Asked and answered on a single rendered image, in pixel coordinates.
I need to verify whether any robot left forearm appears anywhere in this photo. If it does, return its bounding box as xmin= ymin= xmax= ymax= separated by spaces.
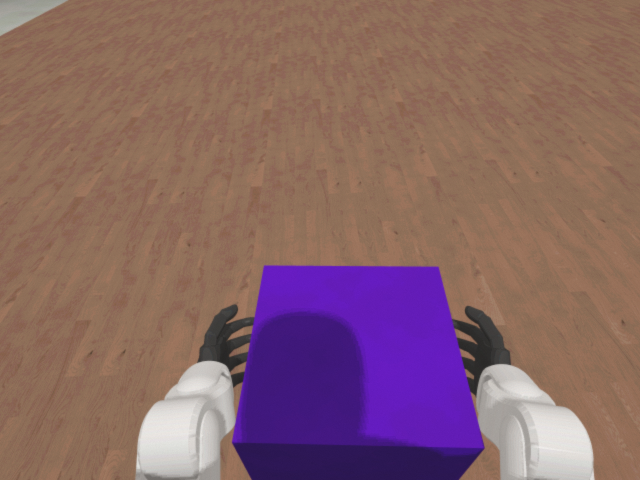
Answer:
xmin=135 ymin=361 xmax=236 ymax=480

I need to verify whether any left robot hand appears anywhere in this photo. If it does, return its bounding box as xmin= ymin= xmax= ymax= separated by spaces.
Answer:
xmin=197 ymin=304 xmax=255 ymax=388

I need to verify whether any carton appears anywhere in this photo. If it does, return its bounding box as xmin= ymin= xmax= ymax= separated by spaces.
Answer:
xmin=232 ymin=265 xmax=485 ymax=480

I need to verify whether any robot right forearm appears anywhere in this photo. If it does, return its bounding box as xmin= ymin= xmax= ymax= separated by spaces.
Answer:
xmin=476 ymin=364 xmax=594 ymax=480

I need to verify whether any right robot hand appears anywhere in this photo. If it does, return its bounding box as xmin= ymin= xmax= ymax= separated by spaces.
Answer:
xmin=452 ymin=306 xmax=511 ymax=396

